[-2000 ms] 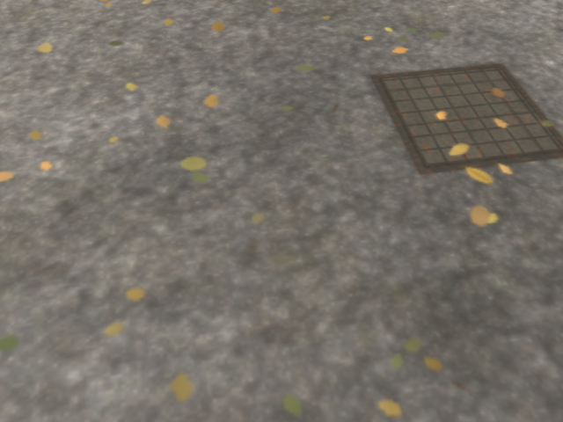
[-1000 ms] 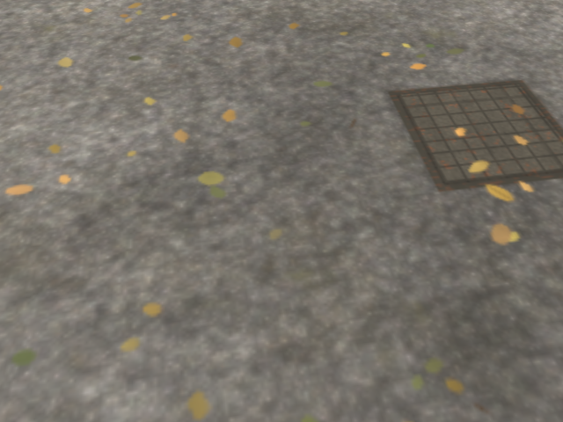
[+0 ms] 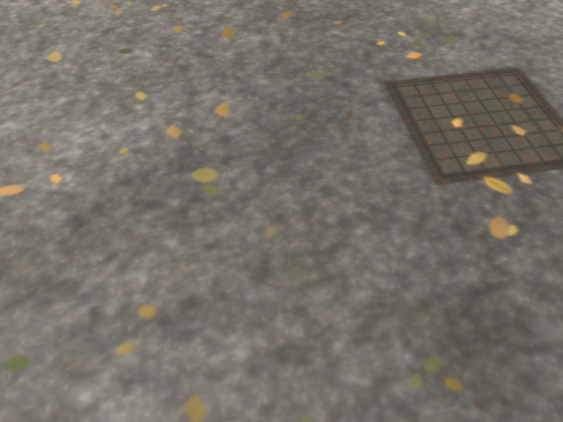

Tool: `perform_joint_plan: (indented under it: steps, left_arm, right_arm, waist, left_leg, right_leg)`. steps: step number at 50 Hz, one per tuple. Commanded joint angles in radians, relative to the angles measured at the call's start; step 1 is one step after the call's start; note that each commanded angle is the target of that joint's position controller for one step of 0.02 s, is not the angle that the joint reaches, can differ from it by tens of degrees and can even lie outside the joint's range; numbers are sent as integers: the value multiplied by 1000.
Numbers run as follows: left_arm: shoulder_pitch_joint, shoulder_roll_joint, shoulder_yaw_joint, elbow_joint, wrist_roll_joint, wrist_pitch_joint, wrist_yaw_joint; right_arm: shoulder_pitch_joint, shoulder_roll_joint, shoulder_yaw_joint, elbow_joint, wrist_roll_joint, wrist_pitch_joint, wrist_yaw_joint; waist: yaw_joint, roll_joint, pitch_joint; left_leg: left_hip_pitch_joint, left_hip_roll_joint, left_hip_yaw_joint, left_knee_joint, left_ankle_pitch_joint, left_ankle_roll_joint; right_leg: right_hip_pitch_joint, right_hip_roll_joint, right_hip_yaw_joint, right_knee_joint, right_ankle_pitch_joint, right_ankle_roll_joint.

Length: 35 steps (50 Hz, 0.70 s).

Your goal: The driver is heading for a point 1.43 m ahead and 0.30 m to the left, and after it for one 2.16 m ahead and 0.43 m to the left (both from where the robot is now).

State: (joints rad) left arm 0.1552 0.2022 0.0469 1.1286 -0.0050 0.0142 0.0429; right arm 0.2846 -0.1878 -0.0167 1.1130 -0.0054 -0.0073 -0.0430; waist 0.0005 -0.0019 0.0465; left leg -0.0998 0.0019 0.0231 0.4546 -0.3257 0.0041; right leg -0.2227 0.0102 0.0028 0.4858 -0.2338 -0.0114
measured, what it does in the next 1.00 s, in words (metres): walks ahead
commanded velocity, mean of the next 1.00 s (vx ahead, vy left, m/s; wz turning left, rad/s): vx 0.20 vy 0.00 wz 0.00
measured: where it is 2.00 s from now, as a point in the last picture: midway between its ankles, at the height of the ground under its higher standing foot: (287, 330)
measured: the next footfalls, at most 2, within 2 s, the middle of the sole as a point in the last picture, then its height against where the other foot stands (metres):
left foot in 1.16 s outside the picture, level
right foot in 1.68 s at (344, 329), level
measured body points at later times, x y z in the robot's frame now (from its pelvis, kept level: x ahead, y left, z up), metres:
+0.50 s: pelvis +0.00 +0.00 +0.00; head +0.00 +0.00 +0.45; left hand +0.01 +0.24 -0.16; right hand -0.04 -0.23 -0.16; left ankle -0.05 +0.11 -0.74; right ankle +0.01 -0.11 -0.73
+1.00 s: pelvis +0.17 -0.04 +0.00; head +0.19 -0.05 +0.45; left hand +0.07 +0.19 -0.14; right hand +0.36 -0.27 -0.11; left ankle +0.35 +0.12 -0.68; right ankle +0.04 -0.13 -0.74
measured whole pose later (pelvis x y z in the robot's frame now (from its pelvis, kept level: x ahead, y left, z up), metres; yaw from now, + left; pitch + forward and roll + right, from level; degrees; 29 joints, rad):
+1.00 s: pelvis +0.17 -0.04 +0.00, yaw +0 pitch +2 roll -1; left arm 0.48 0.17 0.02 1.10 0.00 -0.09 0.01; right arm 0.06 -0.24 -0.05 0.89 0.03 -0.09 0.02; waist 0.08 0.04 0.00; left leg -0.68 0.10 0.02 0.74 -0.02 0.03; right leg 0.09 0.04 -0.06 0.17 -0.29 -0.04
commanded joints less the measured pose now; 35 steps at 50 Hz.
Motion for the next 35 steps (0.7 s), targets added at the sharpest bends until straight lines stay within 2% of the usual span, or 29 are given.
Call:
perform_joint_plan:
  steps: [1, 19, 20, 22, 23, 24, 25, 26, 27, 28, 29, 30, 31, 32, 33, 34, 35]
  left_arm:
    - [14, 99, 13, -25, 1, -6, 4]
    - [68, 77, 2, -21, 0, -10, 5]
    - [87, 66, -1, -12, 1, -9, 5]
    - [97, 83, 7, -13, -10, -10, 8]
    - [81, 86, 9, -24, -11, -18, 7]
    - [54, 71, 6, -42, -12, -33, 2]
    - [23, 46, 1, -60, -15, -52, -7]
    - [4, 32, -2, -74, -19, -70, -17]
    - [-16, 45, 0, -86, -21, -82, -26]
    - [-20, 50, 2, -96, -27, -92, -33]
    - [-16, 47, 0, -105, -35, -100, -38]
    - [-2, 53, 2, -104, -39, -109, -41]
    - [47, 52, 8, -82, -38, -115, -43]
    - [136, 59, 19, -38, -34, -115, -43]
    - [248, 78, 34, -1, -30, -110, -43]
    - [402, 143, 57, 27, -25, -109, -38]
    - [521, 247, 72, 32, -21, -117, -46]
  right_arm:
    - [68, -87, -12, -11, 0, -8, -3]
    - [132, -59, -9, -10, 3, -17, -3]
    - [153, -50, -8, 0, 3, -16, -4]
    - [150, -88, -22, -11, 15, -11, -11]
    - [155, -99, -27, -22, 20, -14, -13]
    - [182, -117, -33, -25, 27, -23, -12]
    - [218, -147, -45, -21, 33, -35, -9]
    - [208, -183, -59, -26, 36, -45, -6]
    - [200, -180, -62, -35, 30, -53, -4]
    - [188, -169, -61, -46, 24, -60, 0]
    - [163, -165, -61, -59, 30, -67, 6]
    - [135, -158, -59, -70, 38, -67, 11]
    - [105, -162, -60, -79, 43, -63, 14]
    - [103, -167, -61, -84, 42, -57, 18]
    - [86, -171, -59, -96, 39, -60, 20]
    - [36, -126, -45, -121, 32, -69, 25]
    - [43, -41, -26, -160, 34, -90, 21]
  waist:
    - [1, 4, 17]
    - [1, 5, 23]
    - [1, 9, -1]
    - [-3, 37, 44]
    - [-13, 46, 83]
    - [-29, 74, 112]
    - [-46, 130, 123]
    - [-45, 185, 143]
    - [-46, 168, 158]
    - [-39, 153, 164]
    - [-24, 152, 167]
    - [-6, 134, 158]
    - [25, 121, 132]
    - [53, 105, 90]
    - [98, 86, 41]
    - [163, -88, -11]
    - [170, -344, -82]
  left_leg:
    - [-136, 27, -24, -100, 101, 9]
    - [-163, 27, -27, -100, 78, 17]
    - [-155, 20, -20, -106, -16, 22]
    - [-193, 24, -48, -108, -304, 64]
    - [-214, 55, -95, -129, -423, 93]
    - [-202, 111, -177, -167, -489, 129]
    - [-155, 197, -298, -232, -528, 176]
    - [-126, 299, -423, -290, -519, 227]
    - [-119, 345, -477, -314, -473, 253]
    - [-96, 354, -479, -314, -417, 254]
    - [-83, 341, -444, -296, -353, 235]
    - [-91, 299, -366, -270, -283, 200]
    - [-150, 238, -269, -227, -217, 166]
    - [-227, 185, -203, -164, -151, 147]
    - [-298, 145, -152, -60, -5, 127]
    - [-418, 52, -28, 274, 109, 68]
    - [-640, -65, 14, 616, -162, 26]
  right_leg:
    - [69, -39, 38, -64, 161, -28]
    - [41, -38, 40, -68, 123, -27]
    - [50, -25, 28, -67, 20, -28]
    - [-29, 17, -10, -15, -308, -42]
    - [-97, 18, -9, 13, -399, -51]
    - [-165, 15, -12, 62, -390, -54]
    - [-232, 22, -45, 159, -294, -45]
    - [-288, 2, -59, 272, -186, -47]
    - [-339, -35, -31, 346, -198, -58]
    - [-378, -56, -13, 378, -250, -69]
    - [-373, -75, -3, 320, -278, -79]
    - [-303, -69, -22, 208, -256, -84]
    - [-147, -31, -78, 82, -169, -79]
    - [37, 25, -126, 25, -56, -60]
    - [194, 36, -107, 20, -11, -55]
    - [337, -127, 148, -103, -96, -112]
    - [469, -370, 634, -292, -172, -264]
